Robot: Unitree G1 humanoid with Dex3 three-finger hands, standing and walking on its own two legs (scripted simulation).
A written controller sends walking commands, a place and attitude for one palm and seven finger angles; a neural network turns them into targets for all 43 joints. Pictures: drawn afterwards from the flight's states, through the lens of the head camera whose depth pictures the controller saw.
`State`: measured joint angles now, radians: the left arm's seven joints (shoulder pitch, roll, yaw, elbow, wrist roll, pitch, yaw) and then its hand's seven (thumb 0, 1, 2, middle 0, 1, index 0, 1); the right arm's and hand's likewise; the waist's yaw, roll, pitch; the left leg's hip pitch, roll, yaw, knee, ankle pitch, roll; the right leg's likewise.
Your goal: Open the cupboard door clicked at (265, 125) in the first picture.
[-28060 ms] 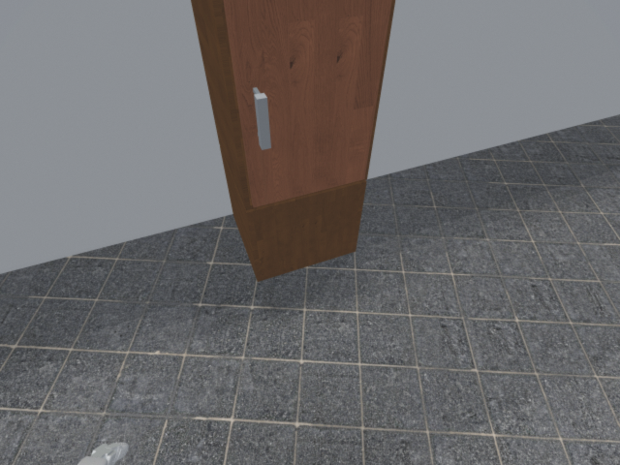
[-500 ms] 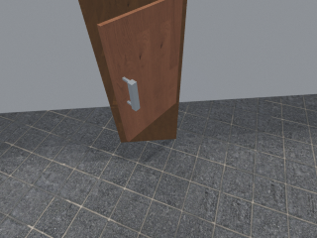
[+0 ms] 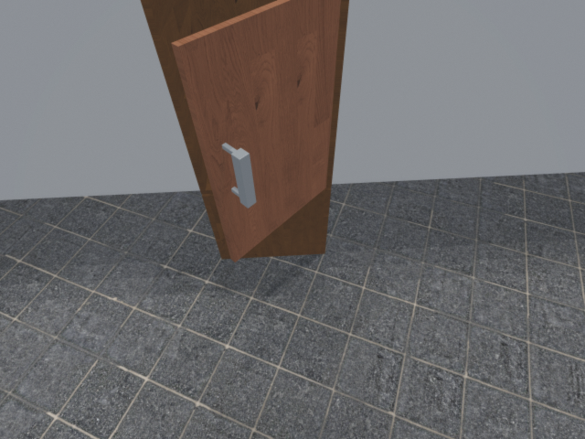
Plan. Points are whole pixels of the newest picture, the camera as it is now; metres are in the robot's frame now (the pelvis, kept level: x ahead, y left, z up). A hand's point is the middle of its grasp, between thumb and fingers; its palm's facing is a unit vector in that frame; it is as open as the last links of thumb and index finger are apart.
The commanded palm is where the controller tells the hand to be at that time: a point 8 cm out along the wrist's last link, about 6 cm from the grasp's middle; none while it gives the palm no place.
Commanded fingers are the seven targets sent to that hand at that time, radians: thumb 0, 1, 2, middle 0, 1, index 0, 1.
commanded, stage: look to check the result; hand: left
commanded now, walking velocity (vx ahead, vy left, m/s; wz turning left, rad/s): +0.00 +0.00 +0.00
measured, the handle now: (237, 175) +0.61 +0.16 -0.04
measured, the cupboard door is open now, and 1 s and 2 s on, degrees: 44 44 44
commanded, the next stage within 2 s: walk to a spot facing it in 0.16 s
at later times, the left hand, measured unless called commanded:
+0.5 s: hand out of the picture +0.09 +0.22 -0.17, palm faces -0.06 -0.95 -0.31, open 7.4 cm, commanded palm none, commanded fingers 0.00 0.90 0.90 -0.20 -0.30 -0.20 -0.30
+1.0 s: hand out of the picture +0.10 +0.16 -0.18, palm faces -0.29 -0.92 -0.27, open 7.4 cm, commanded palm none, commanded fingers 0.00 0.90 0.90 -0.20 -0.30 -0.20 -0.30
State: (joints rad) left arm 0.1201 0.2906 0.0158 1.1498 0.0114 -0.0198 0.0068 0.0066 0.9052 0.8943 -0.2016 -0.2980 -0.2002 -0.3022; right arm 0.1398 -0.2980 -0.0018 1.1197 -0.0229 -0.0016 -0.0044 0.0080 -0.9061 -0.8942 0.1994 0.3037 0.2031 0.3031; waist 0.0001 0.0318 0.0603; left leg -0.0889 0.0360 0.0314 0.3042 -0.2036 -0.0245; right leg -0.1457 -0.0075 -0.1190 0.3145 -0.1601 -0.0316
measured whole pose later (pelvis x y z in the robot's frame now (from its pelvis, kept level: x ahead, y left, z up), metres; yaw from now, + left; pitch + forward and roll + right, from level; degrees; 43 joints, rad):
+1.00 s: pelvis +0.00 -0.03 -0.01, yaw -20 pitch +3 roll +2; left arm 0.23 0.21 0.07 0.96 0.03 0.04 0.01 0.01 0.90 0.89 -0.20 -0.30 -0.20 -0.30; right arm 0.10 -0.23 -0.06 0.93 -0.01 0.03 -0.03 0.01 -0.91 -0.89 0.20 0.30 0.20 0.30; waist 0.03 -0.02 0.12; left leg -0.41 0.04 0.02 0.90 -0.46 -0.06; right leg -0.32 0.06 0.14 0.50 -0.21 -0.04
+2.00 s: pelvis +0.04 -0.12 -0.03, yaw -55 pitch +1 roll -1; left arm 0.15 0.24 0.07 0.89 0.02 -0.01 -0.04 0.01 0.91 0.89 -0.20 -0.30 -0.20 -0.30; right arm 0.29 -0.27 -0.05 0.96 -0.03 0.03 0.00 0.01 -0.90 -0.89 0.20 0.30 0.20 0.30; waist -0.01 0.04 0.07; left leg -0.39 0.15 0.05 1.04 -0.53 -0.07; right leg -0.32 0.00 -0.04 0.62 -0.32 -0.02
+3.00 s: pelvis +0.21 -0.55 -0.03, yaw -80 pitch +1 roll -1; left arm 0.40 0.20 0.06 1.10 0.01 -0.05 -0.01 0.00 0.92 0.89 -0.20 -0.30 -0.20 -0.30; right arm 0.09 -0.18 -0.04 0.94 -0.04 -0.07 0.02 0.01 -0.91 -0.89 0.20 0.30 0.20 0.30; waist 0.04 -0.02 0.04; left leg -0.42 0.09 0.10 0.57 -0.15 0.01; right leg -0.08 0.04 -0.02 0.62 -0.46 -0.04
